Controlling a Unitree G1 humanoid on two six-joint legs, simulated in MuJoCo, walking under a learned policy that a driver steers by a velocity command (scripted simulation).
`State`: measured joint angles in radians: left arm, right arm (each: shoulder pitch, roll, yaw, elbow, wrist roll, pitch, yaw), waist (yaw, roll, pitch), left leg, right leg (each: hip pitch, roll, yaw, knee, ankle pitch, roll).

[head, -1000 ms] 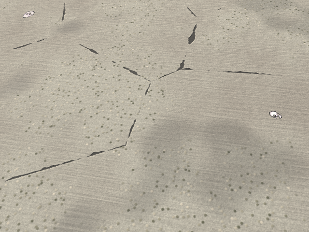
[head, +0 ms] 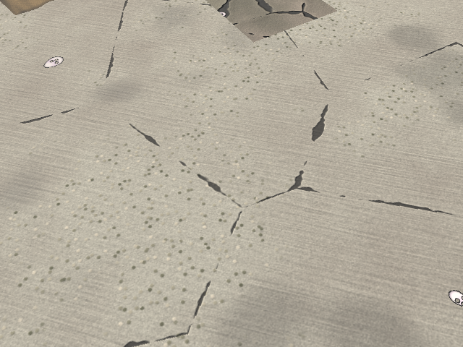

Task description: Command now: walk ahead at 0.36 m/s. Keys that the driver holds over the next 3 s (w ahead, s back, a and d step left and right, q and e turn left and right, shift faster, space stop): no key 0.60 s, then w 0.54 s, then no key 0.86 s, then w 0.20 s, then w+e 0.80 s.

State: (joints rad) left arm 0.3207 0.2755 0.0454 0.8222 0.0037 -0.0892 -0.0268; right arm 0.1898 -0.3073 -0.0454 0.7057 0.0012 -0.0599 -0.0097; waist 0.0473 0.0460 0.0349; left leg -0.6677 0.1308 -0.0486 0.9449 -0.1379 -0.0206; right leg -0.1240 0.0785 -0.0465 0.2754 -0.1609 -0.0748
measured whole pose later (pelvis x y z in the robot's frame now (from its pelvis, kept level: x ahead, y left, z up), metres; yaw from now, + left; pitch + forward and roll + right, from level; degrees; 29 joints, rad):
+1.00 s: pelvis +0.31 +0.03 +0.00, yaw -1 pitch +1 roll +0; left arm 0.21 0.28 0.05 0.88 -0.03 -0.08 -0.01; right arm 0.36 -0.25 -0.05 0.95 0.01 -0.09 0.02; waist -0.04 -0.03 0.00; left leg -0.09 -0.03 0.03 0.34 -0.26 0.05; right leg -0.49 -0.05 -0.01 1.07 -0.32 -0.04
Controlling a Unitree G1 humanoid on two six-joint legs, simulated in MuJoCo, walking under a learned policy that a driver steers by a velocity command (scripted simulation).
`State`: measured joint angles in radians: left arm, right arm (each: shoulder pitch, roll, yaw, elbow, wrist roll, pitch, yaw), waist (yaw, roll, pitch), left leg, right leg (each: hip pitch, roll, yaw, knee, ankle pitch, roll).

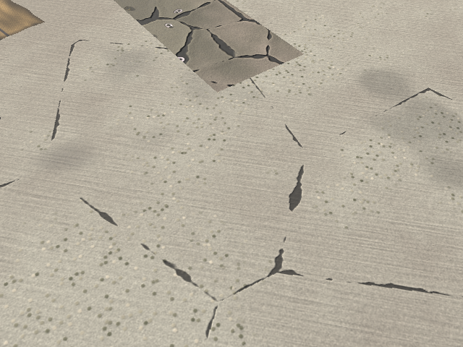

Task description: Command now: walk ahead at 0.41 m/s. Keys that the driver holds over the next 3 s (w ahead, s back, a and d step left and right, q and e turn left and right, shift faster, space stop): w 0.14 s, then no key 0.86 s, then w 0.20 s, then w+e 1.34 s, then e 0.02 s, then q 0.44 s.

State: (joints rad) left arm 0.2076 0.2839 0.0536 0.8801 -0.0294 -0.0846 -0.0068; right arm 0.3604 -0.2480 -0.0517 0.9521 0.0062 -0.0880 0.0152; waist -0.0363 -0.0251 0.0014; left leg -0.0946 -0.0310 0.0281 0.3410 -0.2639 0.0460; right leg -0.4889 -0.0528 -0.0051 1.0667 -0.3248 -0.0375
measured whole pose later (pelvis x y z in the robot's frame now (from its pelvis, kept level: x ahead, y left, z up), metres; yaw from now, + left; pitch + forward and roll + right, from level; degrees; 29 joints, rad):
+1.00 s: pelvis +0.27 -0.06 -0.01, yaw +0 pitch -1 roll +0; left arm 0.13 0.25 0.02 1.02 0.00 0.00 0.01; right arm 0.17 -0.22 -0.04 1.05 0.00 -0.01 -0.04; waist 0.00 0.00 0.04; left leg -0.19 0.03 -0.01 0.47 -0.26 -0.03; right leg -0.20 0.03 -0.04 0.46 -0.24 -0.04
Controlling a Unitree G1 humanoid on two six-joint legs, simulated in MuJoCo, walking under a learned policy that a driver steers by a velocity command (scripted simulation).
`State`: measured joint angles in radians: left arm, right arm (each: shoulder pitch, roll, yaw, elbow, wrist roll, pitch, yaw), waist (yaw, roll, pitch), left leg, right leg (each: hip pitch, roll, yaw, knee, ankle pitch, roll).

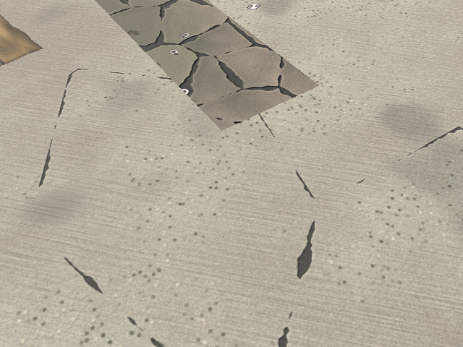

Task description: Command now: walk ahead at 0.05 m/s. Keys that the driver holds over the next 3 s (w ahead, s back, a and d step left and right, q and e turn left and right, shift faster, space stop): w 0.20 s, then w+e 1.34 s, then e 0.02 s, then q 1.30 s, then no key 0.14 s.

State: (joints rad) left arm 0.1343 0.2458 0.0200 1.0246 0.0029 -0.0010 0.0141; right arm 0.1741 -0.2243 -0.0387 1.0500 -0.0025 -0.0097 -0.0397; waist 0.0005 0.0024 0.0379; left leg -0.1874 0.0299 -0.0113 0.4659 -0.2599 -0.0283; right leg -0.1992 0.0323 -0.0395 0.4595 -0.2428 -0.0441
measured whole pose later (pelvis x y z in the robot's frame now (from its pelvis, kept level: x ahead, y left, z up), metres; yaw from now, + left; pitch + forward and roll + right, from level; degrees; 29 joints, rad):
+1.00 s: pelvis +0.38 -0.04 +0.00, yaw -24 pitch +0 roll -1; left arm 0.22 0.26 0.08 0.86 -0.01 -0.06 -0.03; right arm 0.16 -0.28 -0.06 0.84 0.01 -0.14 -0.02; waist 0.02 0.02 0.06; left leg -0.52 0.11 -0.06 1.17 -0.33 0.00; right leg -0.27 0.13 0.00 0.41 -0.15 -0.12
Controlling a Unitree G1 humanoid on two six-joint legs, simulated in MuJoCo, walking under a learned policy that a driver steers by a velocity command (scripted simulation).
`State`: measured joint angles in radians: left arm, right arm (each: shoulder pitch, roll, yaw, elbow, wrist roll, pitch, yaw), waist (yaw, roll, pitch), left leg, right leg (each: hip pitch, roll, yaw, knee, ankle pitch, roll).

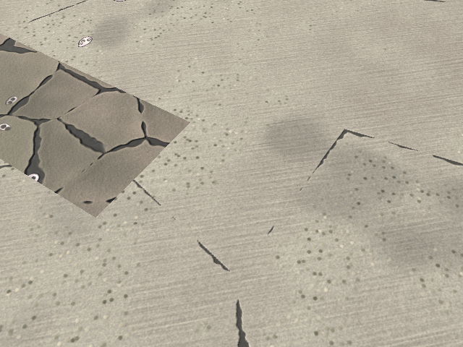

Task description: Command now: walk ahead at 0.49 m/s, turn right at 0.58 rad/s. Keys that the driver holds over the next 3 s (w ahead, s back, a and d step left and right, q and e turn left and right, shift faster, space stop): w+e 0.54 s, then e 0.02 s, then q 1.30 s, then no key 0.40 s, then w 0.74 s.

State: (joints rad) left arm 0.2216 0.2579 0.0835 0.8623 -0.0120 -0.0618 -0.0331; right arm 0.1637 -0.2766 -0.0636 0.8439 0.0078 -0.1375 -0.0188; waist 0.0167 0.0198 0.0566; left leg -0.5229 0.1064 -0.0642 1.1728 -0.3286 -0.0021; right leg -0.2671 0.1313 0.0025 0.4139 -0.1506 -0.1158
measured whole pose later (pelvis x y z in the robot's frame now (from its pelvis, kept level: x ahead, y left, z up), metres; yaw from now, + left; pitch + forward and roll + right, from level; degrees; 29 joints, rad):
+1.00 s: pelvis +0.45 -0.05 +0.00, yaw -14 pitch +2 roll +0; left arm 0.10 0.24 0.05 0.75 0.03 -0.02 0.01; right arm 0.21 -0.31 -0.07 0.80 0.01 0.04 -0.04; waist -0.02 0.04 0.04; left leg -0.54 0.07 0.00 1.06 -0.45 -0.08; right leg -0.36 -0.03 -0.11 0.44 -0.12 -0.04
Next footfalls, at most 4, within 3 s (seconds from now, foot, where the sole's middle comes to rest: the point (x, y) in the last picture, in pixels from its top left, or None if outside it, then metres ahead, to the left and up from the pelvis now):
0.30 left None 0.38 0.13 -0.77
0.76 right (316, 325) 0.53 -0.19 -0.77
1.20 left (226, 320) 0.54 0.07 -0.77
1.66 right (304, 314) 0.56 -0.16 -0.77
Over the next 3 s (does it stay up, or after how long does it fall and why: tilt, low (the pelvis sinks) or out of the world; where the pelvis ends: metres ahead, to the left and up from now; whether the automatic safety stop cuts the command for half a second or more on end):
stays up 0.69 0.14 -0.01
